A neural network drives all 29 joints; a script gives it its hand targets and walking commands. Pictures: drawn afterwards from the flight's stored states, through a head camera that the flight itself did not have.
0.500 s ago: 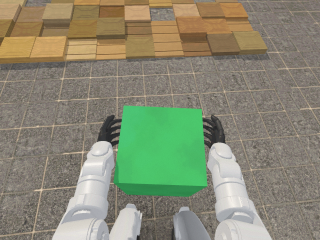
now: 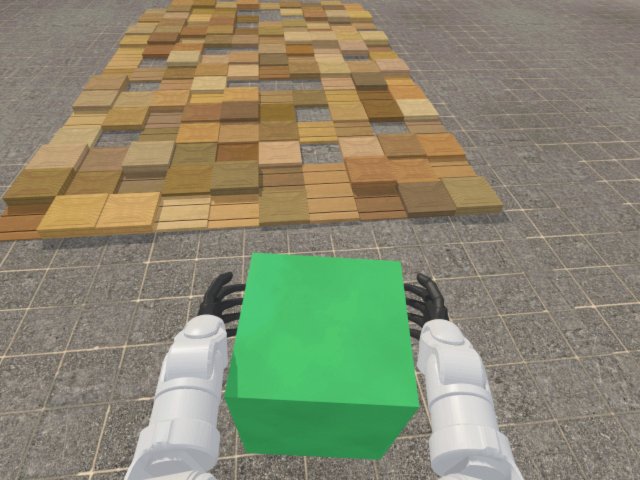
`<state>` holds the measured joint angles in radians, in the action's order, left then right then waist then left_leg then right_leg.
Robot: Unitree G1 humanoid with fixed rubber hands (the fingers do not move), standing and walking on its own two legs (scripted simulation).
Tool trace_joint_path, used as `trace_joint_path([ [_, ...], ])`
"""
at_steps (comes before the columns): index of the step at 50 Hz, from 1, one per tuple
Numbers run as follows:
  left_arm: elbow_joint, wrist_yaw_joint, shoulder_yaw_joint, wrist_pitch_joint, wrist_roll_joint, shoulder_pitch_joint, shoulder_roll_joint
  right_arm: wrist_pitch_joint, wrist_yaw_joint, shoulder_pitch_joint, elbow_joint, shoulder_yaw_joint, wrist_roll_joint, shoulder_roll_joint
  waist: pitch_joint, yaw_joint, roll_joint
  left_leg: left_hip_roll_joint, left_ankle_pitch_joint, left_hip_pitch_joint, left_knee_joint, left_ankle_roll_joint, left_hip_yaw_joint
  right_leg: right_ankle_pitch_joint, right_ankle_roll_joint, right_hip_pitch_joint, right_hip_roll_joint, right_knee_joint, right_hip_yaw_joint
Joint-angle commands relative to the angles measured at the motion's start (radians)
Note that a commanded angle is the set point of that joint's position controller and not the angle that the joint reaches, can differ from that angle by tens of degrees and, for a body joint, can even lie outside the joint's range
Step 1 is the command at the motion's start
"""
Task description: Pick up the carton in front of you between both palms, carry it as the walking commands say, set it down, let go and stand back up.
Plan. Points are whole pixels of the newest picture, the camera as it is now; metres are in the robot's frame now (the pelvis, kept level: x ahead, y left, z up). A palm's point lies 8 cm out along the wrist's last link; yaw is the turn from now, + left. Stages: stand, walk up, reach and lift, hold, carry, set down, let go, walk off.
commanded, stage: reach and lift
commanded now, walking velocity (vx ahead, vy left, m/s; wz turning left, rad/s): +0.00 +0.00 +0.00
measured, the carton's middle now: (319, 361) +0.30 +0.00 -0.05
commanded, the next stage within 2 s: hold in 1.02 s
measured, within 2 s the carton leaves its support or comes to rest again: neither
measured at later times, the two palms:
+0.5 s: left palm (210, 318) +0.31 +0.15 +0.04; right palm (432, 319) +0.31 -0.15 +0.04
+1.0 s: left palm (209, 315) +0.31 +0.15 +0.06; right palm (439, 314) +0.31 -0.15 +0.06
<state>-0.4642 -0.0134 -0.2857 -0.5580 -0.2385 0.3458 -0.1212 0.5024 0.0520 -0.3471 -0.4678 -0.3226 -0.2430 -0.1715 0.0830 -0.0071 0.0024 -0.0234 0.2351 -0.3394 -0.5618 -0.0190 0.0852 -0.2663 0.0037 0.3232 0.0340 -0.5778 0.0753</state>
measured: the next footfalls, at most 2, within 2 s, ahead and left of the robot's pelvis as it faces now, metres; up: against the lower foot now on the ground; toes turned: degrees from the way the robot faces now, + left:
none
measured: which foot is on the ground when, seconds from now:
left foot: down 0.00-1.00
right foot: down 0.00-1.00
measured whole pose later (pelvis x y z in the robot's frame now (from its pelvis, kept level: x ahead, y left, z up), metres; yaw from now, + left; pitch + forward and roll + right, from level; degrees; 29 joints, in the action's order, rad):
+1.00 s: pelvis +0.02 +0.00 +0.02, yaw -1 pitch -5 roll +0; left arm -0.27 0.00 -0.21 -0.70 -0.29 0.26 -0.15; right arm 0.65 0.00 -0.29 -0.31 -0.25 -0.28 -0.16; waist 0.00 0.01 0.00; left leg -0.01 0.18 -0.09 -0.36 -0.01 0.07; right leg -0.20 0.00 0.08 0.03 -0.38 0.10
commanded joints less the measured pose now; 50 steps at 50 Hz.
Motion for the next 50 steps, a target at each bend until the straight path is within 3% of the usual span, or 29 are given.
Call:
trace_joint_path([
  [1, -0.004, 0.275, 0.532, -0.008, 0.194, 0.592, -0.974, 0.073, -0.297, -0.517, -0.068, 0.546, 0.172, -0.988, 0.163, 0.001, 0.022, -0.074, 0.016, 0.151, 0.135, 0.014, -0.027, -0.002, 0.009, -0.151, 0.042, 0.183, -0.006],
  [2, -0.050, 0.274, 0.483, -0.020, 0.135, 0.593, -0.974, 0.088, -0.310, -0.550, -0.112, 0.531, 0.156, -1.009, 0.079, 0.039, 0.005, -0.072, 0.064, 0.155, 0.167, 0.030, -0.038, -0.067, 0.015, -0.088, 0.049, 0.209, 0.001],
  [3, -0.016, 0.270, 0.473, -0.020, 0.144, 0.611, -0.984, 0.069, -0.309, -0.647, -0.008, 0.525, 0.168, -0.979, 0.083, 0.003, 0.020, -0.071, 0.066, 0.205, 0.152, 0.030, -0.025, -0.071, -0.001, -0.077, 0.025, 0.211, 0.004],
  [4, 0.016, 0.261, 0.498, -0.018, 0.155, 0.641, -0.962, 0.090, -0.321, -0.513, -0.117, 0.510, 0.148, -1.010, 0.079, -0.015, 0.010, -0.055, 0.092, 0.218, 0.175, 0.026, -0.027, -0.079, -0.007, -0.048, 0.042, 0.211, -0.011],
  [5, -0.038, 0.268, 0.437, -0.022, 0.151, 0.617, -0.934, 0.085, -0.321, -0.552, -0.135, 0.465, 0.137, -0.971, 0.063, 0.012, 0.038, -0.060, 0.080, 0.194, 0.165, 0.021, -0.036, -0.120, -0.010, -0.060, 0.034, 0.231, -0.015],
  [7, 0.064, 0.273, 0.501, -0.009, 0.147, 0.695, -0.974, 0.083, -0.320, -0.604, -0.061, 0.499, 0.155, -1.018, 0.111, -0.011, -0.005, -0.051, 0.075, 0.267, 0.177, 0.028, -0.034, -0.064, -0.005, -0.060, 0.028, 0.227, 0.004],
  [8, 0.008, 0.271, 0.453, -0.023, 0.130, 0.605, -0.924, 0.101, -0.320, -0.512, -0.160, 0.427, 0.124, -0.998, 0.031, 0.011, 0.019, -0.048, 0.042, 0.186, 0.215, 0.037, -0.030, -0.024, 0.001, -0.099, 0.047, 0.230, -0.005],
  [12, 0.093, 0.260, 0.465, -0.027, 0.122, 0.679, -0.964, 0.086, -0.332, -0.574, -0.082, 0.460, 0.161, -0.985, 0.181, 0.047, -0.045, -0.067, 0.000, 0.259, 0.184, 0.013, -0.056, 0.027, 0.000, -0.201, 0.039, 0.221, -0.014],
  [13, 0.077, 0.254, 0.514, -0.028, 0.162, 0.604, -1.002, 0.091, -0.334, -0.482, -0.078, 0.483, 0.133, -1.005, 0.164, -0.017, -0.011, -0.058, -0.045, 0.267, 0.205, 0.011, -0.042, 0.090, 0.006, -0.184, 0.063, 0.207, -0.013],
  [15, 0.017, 0.256, 0.513, -0.028, 0.155, 0.459, -0.976, 0.060, -0.327, -0.528, 0.036, 0.555, 0.167, -0.960, 0.224, 0.036, -0.001, -0.062, -0.217, 0.300, 0.187, 0.017, -0.038, 0.215, 0.005, -0.225, 0.069, 0.199, -0.002],
  [16, 0.098, 0.257, 0.542, -0.014, 0.169, 0.504, -0.999, 0.061, -0.328, -0.500, 0.056, 0.559, 0.164, -0.966, 0.286, -0.027, -0.019, -0.067, -0.275, 0.326, 0.184, -0.004, -0.030, 0.287, 0.009, -0.253, 0.075, 0.205, 0.001],
  [19, 0.181, 0.251, 0.564, 0.000, 0.157, 0.602, -0.943, 0.069, -0.324, -0.405, -0.090, 0.509, 0.152, -0.994, 0.231, 0.022, -0.057, -0.073, -0.270, 0.318, 0.175, 0.001, -0.032, 0.287, -0.005, -0.201, 0.057, 0.220, 0.019],
  [20, 0.181, 0.253, 0.614, 0.007, 0.194, 0.564, -1.002, 0.052, -0.323, -0.427, 0.018, 0.526, 0.155, -0.973, 0.266, -0.045, -0.005, -0.051, -0.350, 0.388, 0.168, 0.002, -0.004, 0.274, -0.011, -0.174, 0.084, 0.220, -0.006],
  [21, 0.173, 0.251, 0.588, 0.007, 0.196, 0.517, -0.994, 0.047, -0.317, -0.443, 0.049, 0.560, 0.165, -0.945, 0.281, -0.001, 0.002, -0.061, -0.276, 0.389, 0.162, -0.008, -0.014, 0.225, -0.006, -0.195, 0.073, 0.210, -0.012],
  [22, 0.180, 0.242, 0.617, -0.003, 0.200, 0.516, -0.989, 0.066, -0.313, -0.359, 0.005, 0.565, 0.162, -0.955, 0.247, -0.017, 0.004, -0.060, -0.250, 0.354, 0.187, -0.006, -0.024, 0.254, -0.003, -0.200, 0.068, 0.236, -0.009],
  [23, 0.212, 0.242, 0.599, -0.001, 0.193, 0.487, -0.957, 0.061, -0.317, -0.453, 0.062, 0.624, 0.214, -0.993, 0.240, 0.064, -0.002, -0.054, -0.243, 0.328, 0.198, 0.007, -0.022, 0.262, 0.006, -0.220, 0.075, 0.206, -0.009],
  [24, 0.166, 0.248, 0.590, -0.017, 0.194, 0.432, -0.975, 0.071, -0.317, -0.410, 0.088, 0.592, 0.187, -0.966, 0.218, 0.020, -0.022, -0.059, -0.303, 0.290, 0.202, 0.005, -0.027, 0.276, 0.001, -0.218, 0.083, 0.222, -0.006],
  [26, 0.165, 0.262, 0.581, -0.027, 0.184, 0.361, -0.951, 0.098, -0.303, -0.358, 0.054, 0.590, 0.197, -0.971, 0.221, 0.044, 0.011, -0.070, -0.318, 0.298, 0.211, 0.018, -0.017, 0.350, 0.026, -0.283, 0.076, 0.230, 0.007],
  [30, 0.215, 0.242, 0.602, -0.063, 0.209, 0.428, -0.972, 0.115, -0.316, -0.309, 0.045, 0.564, 0.154, -0.895, 0.183, -0.023, -0.023, -0.057, -0.305, 0.412, 0.231, -0.011, -0.001, 0.258, 0.003, -0.193, 0.075, 0.253, -0.010],
  [32, 0.226, 0.236, 0.574, -0.062, 0.185, 0.436, -0.946, 0.115, -0.315, -0.386, 0.114, 0.580, 0.177, -0.931, 0.145, 0.024, 0.003, -0.065, -0.261, 0.354, 0.227, -0.002, -0.021, 0.267, 0.007, -0.213, 0.070, 0.248, -0.006],
  [33, 0.207, 0.233, 0.593, -0.069, 0.205, 0.392, -0.952, 0.128, -0.311, -0.280, 0.024, 0.544, 0.165, -0.903, 0.137, -0.022, 0.011, -0.049, -0.258, 0.366, 0.223, 0.004, 0.007, 0.236, -0.005, -0.228, 0.066, 0.244, 0.005],
  [34, 0.294, 0.230, 0.632, -0.057, 0.215, 0.440, -0.932, 0.110, -0.313, -0.321, 0.110, 0.606, 0.198, -0.952, 0.166, 0.028, -0.007, -0.059, -0.296, 0.341, 0.232, 0.005, -0.020, 0.291, 0.007, -0.227, 0.072, 0.235, -0.007],
  [37, 0.285, 0.244, 0.597, -0.068, 0.194, 0.406, -0.947, 0.129, -0.302, -0.326, 0.136, 0.591, 0.182, -0.939, 0.181, 0.027, -0.018, -0.085, -0.370, 0.353, 0.205, 0.005, -0.019, 0.351, 0.019, -0.257, 0.073, 0.254, 0.017],
  [38, 0.281, 0.251, 0.598, -0.074, 0.208, 0.477, -0.940, 0.129, -0.303, -0.315, 0.083, 0.550, 0.161, -0.929, 0.200, -0.026, -0.018, -0.075, -0.315, 0.367, 0.209, 0.002, -0.012, 0.282, 0.004, -0.232, 0.081, 0.254, 0.002],
  [42, 0.296, 0.246, 0.618, -0.073, 0.200, 0.465, -0.976, 0.115, -0.303, -0.433, 0.240, 0.648, 0.226, -0.952, 0.216, 0.005, -0.062, -0.086, -0.297, 0.390, 0.195, -0.004, -0.027, 0.295, 0.015, -0.259, 0.064, 0.243, 0.018],
  [43, 0.314, 0.246, 0.644, -0.074, 0.246, 0.443, -0.966, 0.131, -0.308, -0.357, 0.182, 0.651, 0.226, -0.975, 0.242, 0.009, 0.023, -0.060, -0.310, 0.376, 0.210, 0.002, -0.006, 0.300, 0.008, -0.273, 0.080, 0.226, 0.008],
  [45, 0.293, 0.249, 0.624, -0.082, 0.203, 0.399, -0.922, 0.146, -0.303, -0.314, 0.111, 0.611, 0.213, -0.947, 0.203, 0.044, -0.009, -0.057, -0.316, 0.349, 0.230, 0.011, -0.010, 0.289, 0.012, -0.272, 0.081, 0.249, 0.006],
  [49, 0.233, 0.254, 0.576, -0.106, 0.191, 0.403, -0.929, 0.152, -0.295, -0.329, 0.147, 0.583, 0.159, -0.911, 0.119, -0.013, 0.017, -0.071, -0.210, 0.355, 0.230, 0.005, -0.027, 0.197, 0.003, -0.223, 0.070, 0.270, 0.007],
  [50, 0.248, 0.257, 0.558, -0.091, 0.199, 0.467, -0.915, 0.156, -0.296, -0.397, 0.164, 0.620, 0.197, -0.937, 0.129, 0.031, 0.002, -0.072, -0.176, 0.345, 0.208, 0.015, -0.040, 0.207, 0.016, -0.239, 0.056, 0.254, 0.013],
])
